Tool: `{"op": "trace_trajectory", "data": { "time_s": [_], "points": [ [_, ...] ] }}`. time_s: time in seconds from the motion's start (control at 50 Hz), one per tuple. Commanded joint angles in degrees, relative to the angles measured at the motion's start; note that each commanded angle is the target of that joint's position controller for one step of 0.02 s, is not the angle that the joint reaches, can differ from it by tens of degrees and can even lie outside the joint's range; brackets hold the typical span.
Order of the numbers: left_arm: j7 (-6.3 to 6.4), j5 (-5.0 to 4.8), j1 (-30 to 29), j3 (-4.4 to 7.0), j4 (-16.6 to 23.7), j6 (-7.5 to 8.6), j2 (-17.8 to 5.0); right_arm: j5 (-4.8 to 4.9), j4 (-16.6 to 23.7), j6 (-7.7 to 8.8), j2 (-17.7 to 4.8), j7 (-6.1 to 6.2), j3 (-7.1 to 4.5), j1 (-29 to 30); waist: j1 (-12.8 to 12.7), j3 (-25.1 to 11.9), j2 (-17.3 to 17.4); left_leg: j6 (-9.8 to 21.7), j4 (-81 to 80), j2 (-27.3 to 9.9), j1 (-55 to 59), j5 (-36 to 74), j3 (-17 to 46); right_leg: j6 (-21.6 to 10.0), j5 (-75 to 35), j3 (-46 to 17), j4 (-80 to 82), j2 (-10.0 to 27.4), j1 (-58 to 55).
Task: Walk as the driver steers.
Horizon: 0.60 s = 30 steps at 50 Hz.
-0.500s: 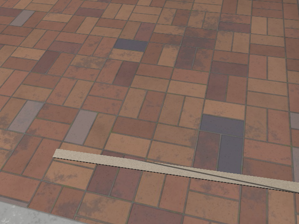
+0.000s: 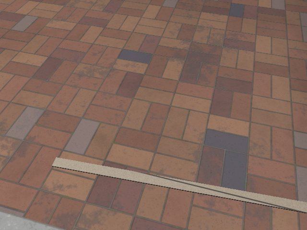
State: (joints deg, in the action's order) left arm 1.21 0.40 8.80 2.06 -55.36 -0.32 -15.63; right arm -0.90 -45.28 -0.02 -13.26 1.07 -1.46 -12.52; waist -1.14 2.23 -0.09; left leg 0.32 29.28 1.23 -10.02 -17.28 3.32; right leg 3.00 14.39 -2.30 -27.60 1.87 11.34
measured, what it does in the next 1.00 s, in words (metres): walks ahead: left foot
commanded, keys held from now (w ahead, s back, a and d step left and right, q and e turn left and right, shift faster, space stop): no key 0.06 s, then w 0.94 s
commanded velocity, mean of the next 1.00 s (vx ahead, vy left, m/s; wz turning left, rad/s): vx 0.35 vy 0.00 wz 0.01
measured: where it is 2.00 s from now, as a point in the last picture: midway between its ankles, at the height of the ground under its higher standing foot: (167, 151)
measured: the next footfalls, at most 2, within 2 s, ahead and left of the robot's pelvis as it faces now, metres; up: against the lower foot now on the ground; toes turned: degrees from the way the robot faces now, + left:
left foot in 0.76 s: +0.43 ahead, +0.10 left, +0.00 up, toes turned +1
right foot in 1.28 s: +0.73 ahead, -0.15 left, +0.00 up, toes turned -3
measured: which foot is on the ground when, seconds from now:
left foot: down 0.00-0.28, up 0.30-0.74, down 0.76-1.00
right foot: down 0.00-0.78, up 0.80-1.00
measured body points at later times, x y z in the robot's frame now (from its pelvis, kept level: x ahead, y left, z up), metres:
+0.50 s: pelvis +0.10 -0.04 +0.01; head +0.11 -0.06 +0.46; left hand +0.05 +0.22 -0.12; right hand +0.24 -0.31 -0.11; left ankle +0.14 +0.12 -0.66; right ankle +0.02 -0.13 -0.74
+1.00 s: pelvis +0.38 +0.02 +0.01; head +0.40 +0.02 +0.46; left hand +0.49 +0.29 -0.11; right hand +0.43 -0.26 -0.12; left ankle +0.39 +0.10 -0.74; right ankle +0.43 -0.15 -0.66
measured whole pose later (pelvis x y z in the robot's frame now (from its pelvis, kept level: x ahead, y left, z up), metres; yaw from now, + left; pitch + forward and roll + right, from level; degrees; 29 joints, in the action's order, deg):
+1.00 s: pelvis +0.38 +0.02 +0.01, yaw -1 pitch +0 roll +2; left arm 0.5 -0.8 11.2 2.9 -51.5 4.4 -17.0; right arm -0.1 -52.1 5.6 -14.7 -1.9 -3.0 -16.2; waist 1.7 2.0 -2.5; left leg 4.5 16.5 4.7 -8.5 -7.9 -3.7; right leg -1.2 13.3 -2.3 -60.5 7.5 34.5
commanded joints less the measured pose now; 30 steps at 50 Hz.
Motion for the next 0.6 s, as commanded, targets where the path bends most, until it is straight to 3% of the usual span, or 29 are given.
{"op": "trace_trajectory", "data": {
  "time_s": [0.02, 0.06, 0.1, 0.12, 0.16, 0.2, 0.24, 0.26, 0.28, 0.3, 0.32, 0.34, 0.36, 0.4, 0.44, 0.5, 0.56, 0.6],
  "points": [
    [0.40, -0.09, -0.6, 1.18, 0.9, 0.55, -6.0, 0.11, 2.0, 0.86, -7.5, 0.23, -1.77, 0.0, 0.2, -1.0, 1.3, 1.3, -7.1, -3.8, -2.7, 8.9, 4.0, -0.6, -7.3, -0.3, 2.9, 0.5, -1.6],
    [0.54, -0.14, -0.4, 1.19, -0.1, 0.54, -6.1, 0.17, 1.2, 0.91, -7.3, 0.23, -1.68, -0.1, 0.2, -1.2, 1.0, 1.4, -7.0, -3.6, -2.4, 9.4, 3.6, -0.5, -7.6, -0.3, 3.0, 0.5, -1.7],
    [0.73, -0.54, 0.5, 1.11, -1.3, 0.44, -5.6, 0.58, -0.1, 0.50, -8.3, 0.53, -2.10, -1.6, 0.8, -1.7, 2.6, 2.7, -9.0, -3.1, -2.1, -6.8, 4.3, -0.9, 3.4, 2.9, -0.1, -2.2, 0.2],
    [0.74, -0.82, -0.1, 1.11, -1.1, 0.62, -5.4, 0.89, -0.4, 0.26, -9.9, 0.65, -2.63, -2.3, 1.5, -0.1, 5.1, 4.5, -11.4, -4.8, -2.9, -18.0, 7.5, -1.3, 9.4, 4.8, -3.8, -3.7, 3.7],
    [0.33, -1.31, -2.7, 0.97, 0.7, 1.96, -4.9, 1.36, -1.0, 0.56, -12.2, 0.68, -3.30, -4.8, 3.0, 4.1, 10.9, 9.7, -18.3, -12.9, -3.6, -30.9, 19.6, -2.6, 11.9, 5.2, -12.4, -3.4, 11.8],
    [-0.57, -2.14, -2.6, 1.17, 1.2, 3.75, -5.2, 1.65, -1.3, 1.62, -11.9, 0.80, -3.38, -4.5, 2.3, 6.8, 11.9, 12.4, -20.2, -17.1, -4.1, -27.5, 24.7, -5.2, 13.1, 2.1, -16.4, -0.1, 15.0],
    [-1.66, -2.56, 1.1, 1.12, -0.2, 5.18, -4.6, 2.43, -0.3, 1.94, -11.0, 0.62, -3.23, -0.7, -0.6, 5.9, 10.1, 10.6, -17.9, -15.3, -5.0, -20.8, 19.7, -7.7, 12.0, 2.8, -7.6, 0.5, 9.1],
    [-1.96, -2.38, 6.4, 1.44, -2.8, 5.59, -4.6, 2.78, 0.5, 1.78, -10.8, 0.51, -3.13, 2.2, -3.4, 4.1, 8.4, 8.6, -15.3, -12.0, -9.6, -16.5, 14.6, -7.9, 3.8, 4.7, -0.3, -1.1, -1.5],
    [-2.07, -1.70, 11.3, 1.98, -5.4, 5.59, -5.2, 2.30, 1.0, 1.87, -9.3, 0.43, -2.72, 3.4, -5.1, 2.3, 5.5, 6.6, -9.1, -8.1, -13.4, -11.3, 9.6, -7.1, -0.4, 3.5, 1.9, -1.9, -9.6],
    [-1.89, -1.13, 17.9, 2.66, -6.9, 5.63, -8.1, 1.49, 1.9, 2.25, -5.1, 0.11, -1.52, 4.3, -6.7, -0.7, -5.1, 2.9, 7.7, -2.4, -19.4, -7.2, 1.4, -9.0, 6.4, -10.4, 8.8, 7.4, -16.9],
    [-2.58, -0.78, 22.0, 3.93, -7.1, 6.01, -15.1, 2.21, 4.9, 3.17, -4.7, 0.57, -1.64, 4.9, -6.9, -1.1, -18.3, 0.7, 22.2, 3.2, -30.6, -15.0, -2.0, -17.4, 16.7, -35.4, 18.3, 19.0, -20.6],
    [-2.68, -0.21, 17.6, 2.75, -5.8, 6.70, -11.9, 3.68, 4.1, 3.99, -8.0, 0.67, -2.46, 3.7, -4.7, 2.0, -11.4, 1.3, 31.9, -0.1, -34.7, -16.2, 3.0, -19.9, 21.7, -39.0, 19.5, 21.5, -17.6],
    [-2.43, -0.67, 13.8, 1.93, -4.1, 7.10, -8.6, 4.14, 3.2, 4.70, -8.6, 0.13, -2.60, 2.4, -3.0, 5.1, -7.9, 2.4, 34.7, -2.8, -37.6, -9.8, 4.1, -18.2, 21.5, -33.0, 19.3, 19.2, -16.6],
    [-2.45, -1.09, 11.1, 1.37, -2.7, 7.08, -7.3, 2.76, 2.2, 5.49, -8.7, -0.38, -3.04, 2.9, -1.9, 5.3, -5.3, 2.9, 32.8, -6.1, -38.7, -0.3, 1.7, -14.3, 10.8, -22.7, 19.7, 15.1, -17.0],
    [-2.28, -0.61, 13.3, 0.42, -3.1, 6.49, -4.8, 1.93, 2.4, 5.53, -7.7, -1.25, -3.14, 4.7, -2.4, 3.3, -5.7, 1.9, 29.2, -7.2, -35.3, 5.6, -0.6, -12.5, -2.5, -14.2, 19.9, 11.5, -16.6],
    [-1.28, -0.37, 15.6, 0.32, -3.3, 5.63, -6.1, 1.88, 3.8, 5.06, -5.0, -1.86, -2.38, 8.6, -3.0, 2.9, -4.7, -0.5, 21.9, -6.7, -34.3, 10.2, -3.4, -13.1, -16.0, -7.7, 20.1, 9.8, -15.4],
    [-0.53, -0.34, 16.3, 0.39, -2.7, 5.18, -7.5, 2.22, 6.0, 5.20, -3.4, -2.35, -1.38, 15.1, -4.4, 4.6, -4.7, -1.3, 10.0, -5.0, -28.7, 17.1, -5.5, -12.7, -16.5, -3.7, 22.1, 8.3, -10.2],
    [-0.36, -0.68, 18.2, 0.50, -3.1, 5.12, -7.9, 2.51, 7.0, 5.30, -3.7, -2.85, -1.17, 18.2, -5.0, 5.9, -5.0, -1.1, 5.5, -4.0, -26.0, 19.9, -6.3, -13.1, -15.7, -3.0, 23.1, 9.1, -9.2]
  ]
}}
